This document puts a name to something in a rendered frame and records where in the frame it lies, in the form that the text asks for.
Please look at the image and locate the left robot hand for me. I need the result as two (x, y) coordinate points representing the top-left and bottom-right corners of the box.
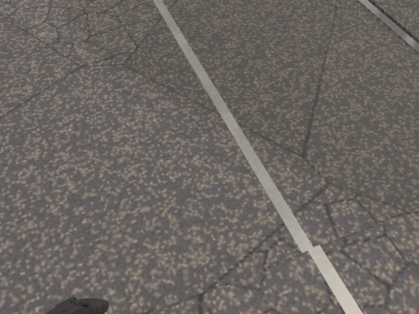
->
(46, 297), (109, 314)

